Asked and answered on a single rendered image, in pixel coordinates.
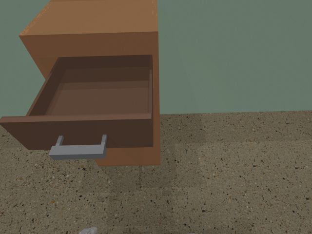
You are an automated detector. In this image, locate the handle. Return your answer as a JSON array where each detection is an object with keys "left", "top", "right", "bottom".
[{"left": 49, "top": 135, "right": 107, "bottom": 160}]

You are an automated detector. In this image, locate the drawer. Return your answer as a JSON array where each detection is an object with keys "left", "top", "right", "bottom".
[{"left": 0, "top": 55, "right": 154, "bottom": 150}]

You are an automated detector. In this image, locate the cabinet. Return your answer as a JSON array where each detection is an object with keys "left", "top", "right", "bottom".
[{"left": 19, "top": 0, "right": 160, "bottom": 167}]

